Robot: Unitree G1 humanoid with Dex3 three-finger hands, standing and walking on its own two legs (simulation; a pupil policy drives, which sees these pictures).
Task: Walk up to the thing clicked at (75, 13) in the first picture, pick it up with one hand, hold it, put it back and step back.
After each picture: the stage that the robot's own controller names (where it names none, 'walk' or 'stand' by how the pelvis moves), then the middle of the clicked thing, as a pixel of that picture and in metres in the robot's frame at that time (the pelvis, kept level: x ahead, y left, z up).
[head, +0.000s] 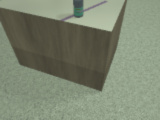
stand; (78, 7) +1.01 +0.07 -0.04
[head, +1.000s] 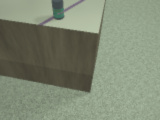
walk; (58, 8) +0.89 +0.15 -0.03
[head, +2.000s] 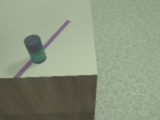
walk; (35, 49) +0.54 +0.22 -0.01
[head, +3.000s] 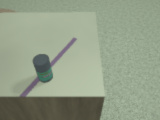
stand; (43, 68) +0.47 +0.20 -0.04
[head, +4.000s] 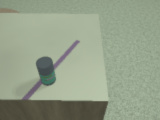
stand; (46, 71) +0.46 +0.18 -0.04
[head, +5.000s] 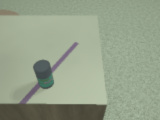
stand; (44, 74) +0.44 +0.19 -0.04
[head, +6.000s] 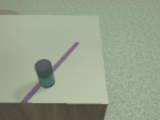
stand; (45, 74) +0.45 +0.19 -0.04
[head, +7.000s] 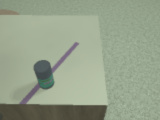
rise first; (44, 75) +0.44 +0.20 -0.04
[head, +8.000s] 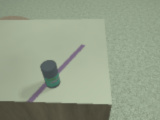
go down; (50, 74) +0.46 +0.19 -0.03
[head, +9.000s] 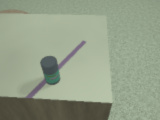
go down; (50, 70) +0.46 +0.18 -0.03
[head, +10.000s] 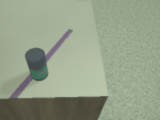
go down; (37, 65) +0.44 +0.18 +0.01
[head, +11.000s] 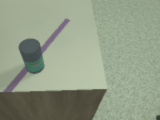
close in; (32, 57) +0.45 +0.18 +0.03
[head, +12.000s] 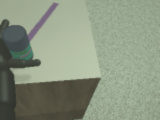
close; (19, 45) +0.46 +0.19 +0.05
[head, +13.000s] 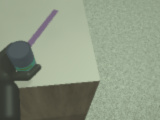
lift; (24, 60) +0.42 +0.18 +0.05
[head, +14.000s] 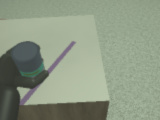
lift; (30, 65) +0.33 +0.16 +0.18
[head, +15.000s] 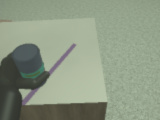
hold; (31, 67) +0.33 +0.16 +0.17
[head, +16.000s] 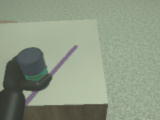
hold; (35, 70) +0.33 +0.16 +0.16
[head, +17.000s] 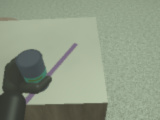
crouch; (34, 72) +0.33 +0.16 +0.15
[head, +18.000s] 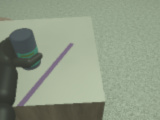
crouch; (26, 50) +0.41 +0.19 +0.16
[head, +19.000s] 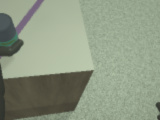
lower; (5, 35) +0.49 +0.20 +0.05
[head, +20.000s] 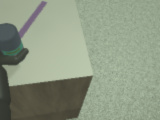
lower; (10, 44) +0.47 +0.19 +0.06
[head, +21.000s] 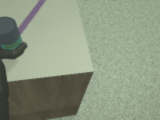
lower; (9, 38) +0.48 +0.19 +0.06
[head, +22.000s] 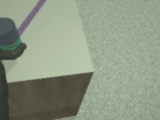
lower; (8, 39) +0.48 +0.19 +0.06
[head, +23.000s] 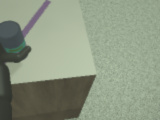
loosen; (13, 42) +0.47 +0.19 +0.06
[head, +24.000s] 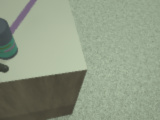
withdraw; (1, 40) +0.48 +0.20 +0.06
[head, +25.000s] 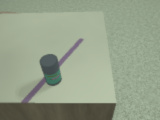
sink last; (51, 70) +0.44 +0.17 +0.02
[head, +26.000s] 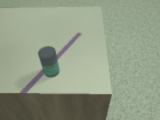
stand; (49, 62) +0.47 +0.18 +0.02
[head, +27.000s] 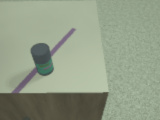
stand; (43, 60) +0.46 +0.18 +0.03
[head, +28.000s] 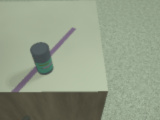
stand; (42, 59) +0.46 +0.19 +0.03
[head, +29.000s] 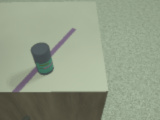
stand; (43, 59) +0.46 +0.19 +0.03
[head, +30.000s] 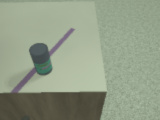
stand; (41, 59) +0.46 +0.19 +0.03
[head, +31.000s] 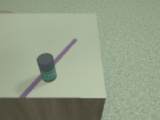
stand; (47, 68) +0.47 +0.18 -0.02
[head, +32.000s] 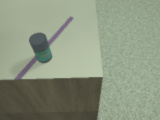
walk; (41, 48) +0.51 +0.21 -0.01
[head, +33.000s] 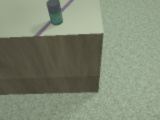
walk; (55, 12) +0.77 +0.19 -0.02
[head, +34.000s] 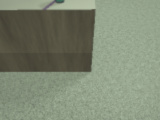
stand; out of the picture +1.08 +0.21 -0.02
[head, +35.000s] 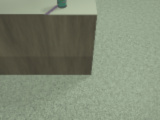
stand; out of the picture +1.08 +0.18 -0.04
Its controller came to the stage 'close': yes
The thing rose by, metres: 0.21
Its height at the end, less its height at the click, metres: +0.00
